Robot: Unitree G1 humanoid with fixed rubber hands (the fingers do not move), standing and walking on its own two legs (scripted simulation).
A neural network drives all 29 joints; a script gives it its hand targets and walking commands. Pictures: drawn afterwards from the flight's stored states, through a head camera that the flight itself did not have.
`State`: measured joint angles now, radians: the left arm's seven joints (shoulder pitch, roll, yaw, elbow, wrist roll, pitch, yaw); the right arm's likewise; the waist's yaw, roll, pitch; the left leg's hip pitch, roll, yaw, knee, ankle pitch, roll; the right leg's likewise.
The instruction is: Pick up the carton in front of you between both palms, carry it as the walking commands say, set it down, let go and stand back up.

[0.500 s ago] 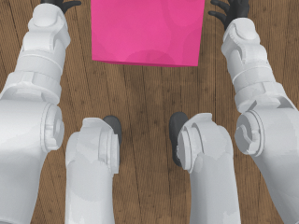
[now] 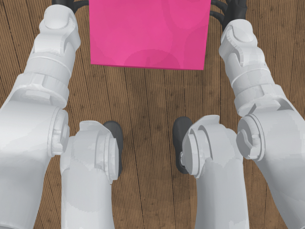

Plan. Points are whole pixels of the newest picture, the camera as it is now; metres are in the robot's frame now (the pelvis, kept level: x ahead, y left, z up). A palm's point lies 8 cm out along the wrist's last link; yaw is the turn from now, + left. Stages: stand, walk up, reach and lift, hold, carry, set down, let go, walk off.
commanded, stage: reach and lift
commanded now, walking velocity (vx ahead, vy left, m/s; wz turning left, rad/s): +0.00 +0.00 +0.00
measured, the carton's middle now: (147, 24) +0.52 +0.00 -0.25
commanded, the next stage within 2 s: none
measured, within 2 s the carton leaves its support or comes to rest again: leaves its support in 0.36 s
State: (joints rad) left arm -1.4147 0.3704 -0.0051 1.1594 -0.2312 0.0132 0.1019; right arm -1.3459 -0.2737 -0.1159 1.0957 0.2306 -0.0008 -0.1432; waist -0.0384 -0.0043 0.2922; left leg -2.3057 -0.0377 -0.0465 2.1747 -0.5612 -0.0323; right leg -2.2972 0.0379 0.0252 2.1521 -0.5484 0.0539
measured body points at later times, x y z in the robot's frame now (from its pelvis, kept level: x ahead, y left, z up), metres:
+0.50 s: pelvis +0.00 +0.00 -0.01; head +0.34 +0.01 +0.29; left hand +0.55 +0.14 -0.15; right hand +0.54 -0.16 -0.14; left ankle +0.11 +0.13 -0.34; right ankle +0.12 -0.13 -0.34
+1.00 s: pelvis +0.00 +0.00 +0.12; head +0.25 +0.01 +0.49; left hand +0.50 +0.15 +0.05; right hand +0.50 -0.15 +0.05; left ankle +0.11 +0.13 -0.34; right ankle +0.12 -0.13 -0.34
